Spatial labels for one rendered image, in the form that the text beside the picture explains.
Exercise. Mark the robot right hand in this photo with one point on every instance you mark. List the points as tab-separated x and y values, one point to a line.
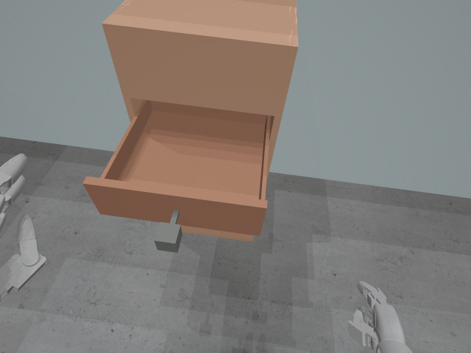
381	324

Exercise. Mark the robot left hand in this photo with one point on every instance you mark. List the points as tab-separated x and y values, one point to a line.
19	269

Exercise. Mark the cabinet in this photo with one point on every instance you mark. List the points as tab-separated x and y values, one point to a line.
233	55

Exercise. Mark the handle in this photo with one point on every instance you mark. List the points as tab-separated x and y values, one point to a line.
169	235

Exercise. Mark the drawer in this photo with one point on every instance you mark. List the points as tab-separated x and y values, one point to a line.
209	164

